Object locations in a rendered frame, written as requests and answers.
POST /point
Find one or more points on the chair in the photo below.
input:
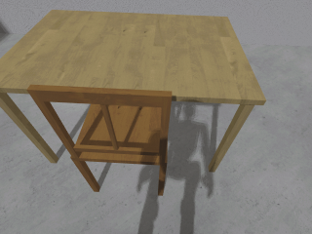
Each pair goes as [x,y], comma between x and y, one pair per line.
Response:
[125,126]

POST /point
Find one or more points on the table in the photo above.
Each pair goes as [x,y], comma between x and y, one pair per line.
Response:
[197,58]

